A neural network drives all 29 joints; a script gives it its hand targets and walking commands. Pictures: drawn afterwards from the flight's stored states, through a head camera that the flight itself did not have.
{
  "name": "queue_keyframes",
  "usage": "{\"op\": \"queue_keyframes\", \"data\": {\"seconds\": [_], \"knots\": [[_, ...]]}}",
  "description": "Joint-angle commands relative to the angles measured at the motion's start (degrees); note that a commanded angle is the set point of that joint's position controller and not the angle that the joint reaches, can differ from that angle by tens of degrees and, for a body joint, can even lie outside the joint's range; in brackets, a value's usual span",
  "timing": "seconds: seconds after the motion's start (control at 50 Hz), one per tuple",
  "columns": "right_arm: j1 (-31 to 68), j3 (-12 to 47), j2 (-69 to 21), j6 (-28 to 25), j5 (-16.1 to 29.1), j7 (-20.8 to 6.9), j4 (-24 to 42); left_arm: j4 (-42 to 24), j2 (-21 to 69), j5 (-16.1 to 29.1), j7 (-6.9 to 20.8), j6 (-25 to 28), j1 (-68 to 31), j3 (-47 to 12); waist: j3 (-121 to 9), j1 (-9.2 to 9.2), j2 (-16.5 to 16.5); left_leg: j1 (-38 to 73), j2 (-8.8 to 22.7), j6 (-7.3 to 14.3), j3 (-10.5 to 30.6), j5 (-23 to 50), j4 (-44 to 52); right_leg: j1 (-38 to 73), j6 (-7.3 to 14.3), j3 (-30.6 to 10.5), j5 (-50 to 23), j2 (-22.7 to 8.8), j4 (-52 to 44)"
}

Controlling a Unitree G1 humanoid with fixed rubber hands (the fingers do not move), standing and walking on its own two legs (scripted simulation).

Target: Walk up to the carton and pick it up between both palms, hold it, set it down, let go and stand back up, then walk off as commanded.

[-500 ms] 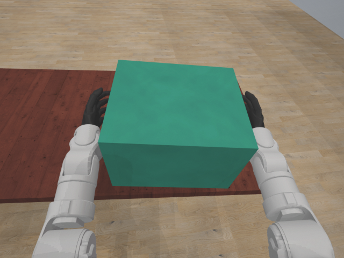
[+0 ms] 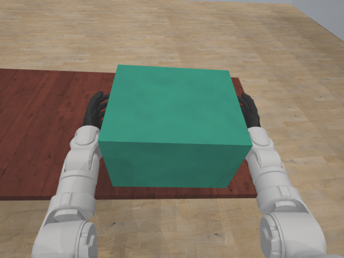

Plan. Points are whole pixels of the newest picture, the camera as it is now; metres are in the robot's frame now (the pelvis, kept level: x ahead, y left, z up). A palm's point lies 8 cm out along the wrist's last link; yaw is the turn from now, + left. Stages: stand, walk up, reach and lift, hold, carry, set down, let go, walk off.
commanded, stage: set down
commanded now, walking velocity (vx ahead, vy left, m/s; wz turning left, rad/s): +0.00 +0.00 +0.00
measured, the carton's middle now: (172, 126) +0.40 +0.01 +0.09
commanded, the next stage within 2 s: none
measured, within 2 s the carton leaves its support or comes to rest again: rests again in 1.64 s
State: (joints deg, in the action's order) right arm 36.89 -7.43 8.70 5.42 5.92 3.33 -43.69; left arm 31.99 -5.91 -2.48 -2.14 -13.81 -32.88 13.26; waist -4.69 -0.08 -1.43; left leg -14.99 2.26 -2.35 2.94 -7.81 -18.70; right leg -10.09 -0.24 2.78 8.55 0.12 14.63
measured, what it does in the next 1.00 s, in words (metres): stands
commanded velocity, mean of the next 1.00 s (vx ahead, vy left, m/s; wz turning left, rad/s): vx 0.00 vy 0.00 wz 0.00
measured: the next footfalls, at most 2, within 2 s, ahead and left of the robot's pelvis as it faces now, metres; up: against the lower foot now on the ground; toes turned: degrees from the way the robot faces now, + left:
none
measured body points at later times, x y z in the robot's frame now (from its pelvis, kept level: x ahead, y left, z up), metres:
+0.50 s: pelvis +0.00 +0.00 +0.00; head +0.03 +0.00 +0.45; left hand +0.41 +0.18 +0.06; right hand +0.42 -0.19 +0.07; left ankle +0.02 +0.14 -0.75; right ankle -0.02 -0.12 -0.75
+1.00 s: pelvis +0.01 +0.01 -0.01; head +0.07 +0.00 +0.43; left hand +0.42 +0.18 +0.01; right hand +0.43 -0.19 +0.02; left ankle +0.02 +0.14 -0.75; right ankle -0.02 -0.12 -0.75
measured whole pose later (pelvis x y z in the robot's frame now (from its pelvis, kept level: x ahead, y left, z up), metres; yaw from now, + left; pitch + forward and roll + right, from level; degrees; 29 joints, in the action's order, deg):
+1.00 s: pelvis +0.01 +0.01 -0.01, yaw -3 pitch +19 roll -2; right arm 40.1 -6.1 12.7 -10.7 3.4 0.6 -61.3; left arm 65.8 -6.7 8.6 -8.3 15.4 -39.2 2.7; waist -12.5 -2.3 2.9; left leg -34.2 2.9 -1.3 0.9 -10.6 -26.2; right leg -29.1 -1.3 0.5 9.1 0.6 19.7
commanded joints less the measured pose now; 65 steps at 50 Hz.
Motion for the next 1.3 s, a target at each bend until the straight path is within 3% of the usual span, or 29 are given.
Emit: {"op": "queue_keyframes", "data": {"seconds": [0.0, 0.26, 0.36, 0.5, 0.7, 0.82, 0.96, 1.2, 1.28], "knots": [[46.6, 15.4, -35.1, -8.3, -1.8, -8.4, 17.5, -9.0, 40.2, 2.6, 5.7, 7.8, -46.4, -26.3, -36.5, 1.62, 4.8, 18.8, -3.6, -2.5, -3.7, 20.4, -1.3, 5.1, -1.3, 1.1, -17.5, 3.0, 0.4], [50.7, 15.4, -37.1, -14.7, -3.2, -11.1, 11.4, 1.8, 39.5, 2.3, 2.9, 17.0, -50.0, -22.0, -43.6, -3.6, 1.0, 11.9, -3.0, -1.2, -5.5, 20.4, -2.1, 7.9, -1.5, -0.4, -23.1, 2.4, 3.0], [51.1, 15.9, -37.6, -15.9, -3.4, -11.4, 10.0, 5.0, 39.1, 2.3, 2.6, 19.8, -50.7, -21.1, -45.1, -4.59, -0.7, 8.3, -2.8, -0.4, -5.8, 19.2, -2.2, 9.0, -1.8, -1.1, -24.8, 2.1, 4.0], [49.0, 14.0, -38.0, -17.5, -5.8, -11.7, 5.3, 9.1, 39.4, 2.7, 2.9, 24.2, -52.9, -21.0, -47.1, -3.02, -0.9, 5.9, -2.6, -0.3, -5.6, 18.7, -2.9, 8.3, -2.1, -1.2, -26.6, 1.6, 4.9], [46.7, 11.9, -37.8, -20.3, -8.8, -12.0, -0.3, 13.6, 41.2, 4.6, 2.9, 30.2, -55.4, -23.8, -51.5, 0.18, 2.5, 7.2, -2.4, -1.8, -4.7, 24.5, -6.1, 3.9, -2.0, -0.4, -29.9, 1.9, 6.5], [46.4, 15.5, -38.6, -22.0, -7.0, -12.2, 0.5, 13.8, 43.3, 6.1, 2.1, 33.4, -53.6, -26.8, -55.9, -0.58, 3.6, 8.3, -2.1, -2.7, -3.9, 31.5, -9.6, 2.0, -1.6, -0.6, -33.8, 2.9, 8.4], [45.6, 20.5, -39.3, -22.5, -3.9, -12.3, 2.3, 13.2, 43.9, 7.5, 1.4, 36.0, -51.3, -29.2, -57.7, -2.4, 2.1, 6.0, -1.9, -2.5, -2.8, 34.5, -12.2, 0.5, -1.6, -1.5, -35.2, 3.5, 10.7], [44.9, 22.6, -38.4, -20.7, -1.8, -12.3, 2.6, 14.2, 41.9, 10.6, 2.1, 37.4, -53.3, -31.2, -56.5, -1.08, -1.6, 0.3, -2.3, -1.4, -1.9, 27.4, -12.5, -0.7, -2.3, -2.3, -31.6, 3.3, 12.1], [45.1, 21.1, -31.6, -20.4, -0.5, -12.0, 1.7, 14.7, 35.3, 12.3, 1.6, 37.8, -54.5, -29.9, -57.9, -0.55, -1.0, -1.0, -2.4, -1.4, -2.3, 25.1, -12.7, -1.4, -2.3, -2.2, -30.1, 3.2, 12.6]]}}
